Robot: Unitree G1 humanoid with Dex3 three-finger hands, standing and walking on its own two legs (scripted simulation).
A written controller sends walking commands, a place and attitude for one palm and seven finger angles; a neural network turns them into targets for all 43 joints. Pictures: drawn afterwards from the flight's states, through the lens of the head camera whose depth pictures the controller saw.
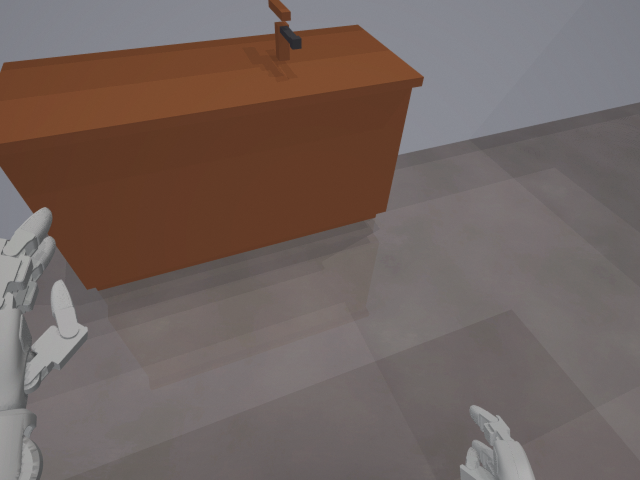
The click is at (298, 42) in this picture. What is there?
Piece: tap's lever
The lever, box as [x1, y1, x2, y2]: [290, 36, 301, 49]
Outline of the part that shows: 291,36 290,46 292,49 301,48 300,37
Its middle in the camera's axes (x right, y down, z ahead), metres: -0.08 -0.58 +1.13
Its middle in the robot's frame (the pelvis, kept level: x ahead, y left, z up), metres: +1.24 +0.15 +0.04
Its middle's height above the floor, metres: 0.81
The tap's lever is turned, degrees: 0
